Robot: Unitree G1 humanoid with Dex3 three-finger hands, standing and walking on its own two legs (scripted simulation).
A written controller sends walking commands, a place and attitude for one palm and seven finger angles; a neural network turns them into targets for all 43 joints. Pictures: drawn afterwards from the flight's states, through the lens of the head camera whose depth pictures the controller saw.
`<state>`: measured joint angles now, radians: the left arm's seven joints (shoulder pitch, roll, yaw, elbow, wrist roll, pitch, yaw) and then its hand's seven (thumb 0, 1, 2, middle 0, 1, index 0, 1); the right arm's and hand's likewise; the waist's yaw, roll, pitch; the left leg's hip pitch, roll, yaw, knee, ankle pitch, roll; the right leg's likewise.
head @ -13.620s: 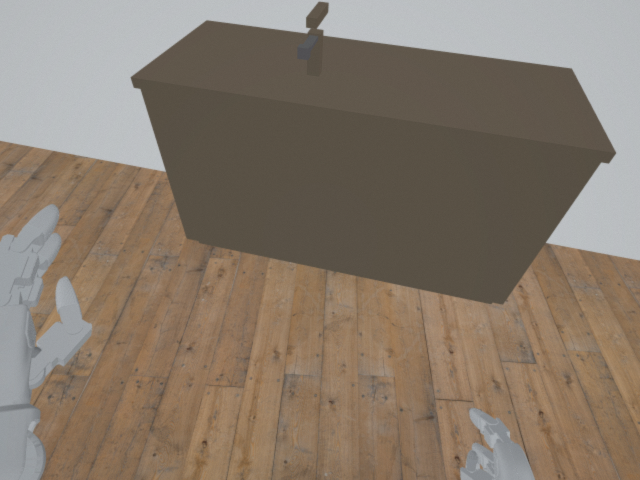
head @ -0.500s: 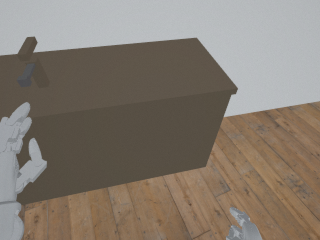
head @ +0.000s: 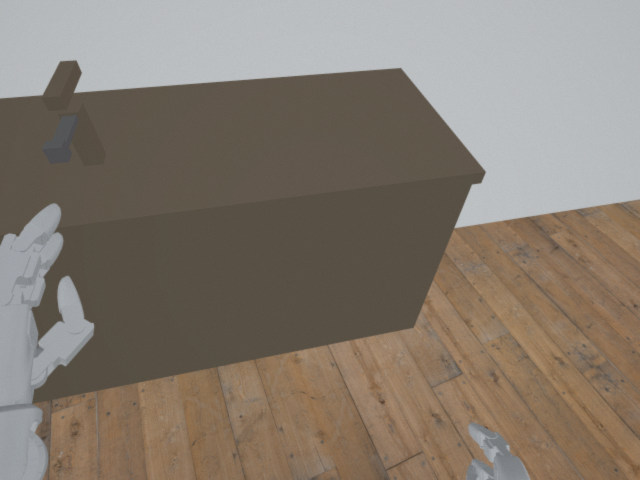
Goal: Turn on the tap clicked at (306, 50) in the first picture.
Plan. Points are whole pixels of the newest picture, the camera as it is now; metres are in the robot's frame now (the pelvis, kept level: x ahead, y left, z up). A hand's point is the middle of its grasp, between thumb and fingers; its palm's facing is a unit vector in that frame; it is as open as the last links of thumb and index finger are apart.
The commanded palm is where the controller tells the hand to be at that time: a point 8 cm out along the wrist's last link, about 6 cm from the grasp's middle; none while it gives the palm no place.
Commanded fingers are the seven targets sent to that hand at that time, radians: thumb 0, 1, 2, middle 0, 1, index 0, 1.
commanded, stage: come to a stop and stand still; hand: left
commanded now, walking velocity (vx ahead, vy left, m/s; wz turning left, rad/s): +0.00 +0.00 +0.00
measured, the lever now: (57, 151) +0.55 +0.47 +0.10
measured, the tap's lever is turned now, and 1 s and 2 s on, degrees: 0 0 0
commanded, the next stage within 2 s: look again from close up in 0.60 s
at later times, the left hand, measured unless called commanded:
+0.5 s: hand (91, 284) +0.26 +0.25 +0.16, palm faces +0.38 -0.84 -0.38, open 7.4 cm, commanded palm +0.20 +0.29 +0.18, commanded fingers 0.00 0.90 0.90 -0.20 -0.30 -0.20 -0.30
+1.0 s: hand (93, 299) +0.25 +0.25 +0.15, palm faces +0.29 -0.88 -0.39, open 7.4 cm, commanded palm +0.20 +0.30 +0.18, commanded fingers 0.00 0.90 0.90 -0.20 -0.30 -0.20 -0.30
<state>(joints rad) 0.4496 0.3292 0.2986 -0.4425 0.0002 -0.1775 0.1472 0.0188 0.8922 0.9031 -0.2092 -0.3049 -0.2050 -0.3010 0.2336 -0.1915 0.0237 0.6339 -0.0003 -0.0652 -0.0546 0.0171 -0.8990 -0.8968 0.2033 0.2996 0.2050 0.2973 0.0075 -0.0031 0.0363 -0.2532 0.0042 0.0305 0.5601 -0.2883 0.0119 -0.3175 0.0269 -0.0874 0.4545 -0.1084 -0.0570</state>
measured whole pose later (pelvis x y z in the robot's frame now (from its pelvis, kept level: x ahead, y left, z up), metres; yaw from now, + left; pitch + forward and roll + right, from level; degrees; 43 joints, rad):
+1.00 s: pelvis +0.03 +0.02 +0.00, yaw +0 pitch -2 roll +0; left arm 0.46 0.36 0.28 -0.41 -0.03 -0.26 0.08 0.02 0.89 0.90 -0.21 -0.30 -0.20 -0.30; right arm 0.26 -0.20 0.01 0.59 0.01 -0.15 -0.01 0.02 -0.90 -0.90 0.20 0.30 0.20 0.30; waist 0.01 -0.02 0.06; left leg -0.17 -0.04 0.05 0.47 -0.28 0.05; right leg -0.27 -0.01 -0.06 0.46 -0.16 -0.02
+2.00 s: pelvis +0.14 +0.16 -0.03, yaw -5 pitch -3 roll +0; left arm 0.36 0.45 0.47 -0.54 -0.03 -0.26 0.10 0.02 0.89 0.90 -0.21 -0.31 -0.21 -0.30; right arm 0.21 -0.15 0.02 0.57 0.02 -0.14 0.00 0.02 -0.90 -0.90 0.20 0.30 0.20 0.30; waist 0.00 -0.02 0.12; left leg -0.44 0.02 0.00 0.77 -0.30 0.00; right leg -0.31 0.00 -0.06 0.76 -0.39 -0.03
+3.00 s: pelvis +0.19 +0.20 +0.01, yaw -8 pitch -1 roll -1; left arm 0.20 0.53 0.46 -0.32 -0.04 -0.24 0.09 0.02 0.89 0.90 -0.22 -0.31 -0.21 -0.30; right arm 0.23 -0.22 0.00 0.61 0.01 -0.13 -0.04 0.02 -0.90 -0.90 0.20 0.30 0.20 0.30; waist 0.04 0.00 0.05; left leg -0.28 0.04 -0.01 0.48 -0.19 -0.01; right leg -0.21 0.08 -0.06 0.41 -0.19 -0.07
